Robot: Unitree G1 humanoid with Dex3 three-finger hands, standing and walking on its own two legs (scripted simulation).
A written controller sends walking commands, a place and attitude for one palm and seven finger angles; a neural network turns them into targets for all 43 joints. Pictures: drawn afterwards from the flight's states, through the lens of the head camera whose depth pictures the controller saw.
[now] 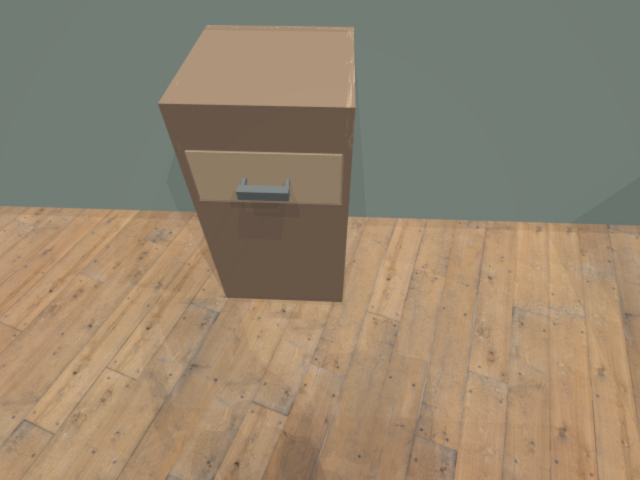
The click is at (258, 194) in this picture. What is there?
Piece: drawer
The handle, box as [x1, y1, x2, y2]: [236, 177, 289, 200]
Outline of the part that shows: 236,190 238,199 288,200 289,178 286,178 284,186 246,185 246,177 243,177 241,184 238,185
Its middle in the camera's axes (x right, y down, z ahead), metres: -0.15 -0.13 +0.99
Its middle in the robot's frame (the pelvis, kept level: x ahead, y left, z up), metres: +0.80 +0.19 -0.18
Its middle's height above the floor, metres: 0.59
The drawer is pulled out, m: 0.00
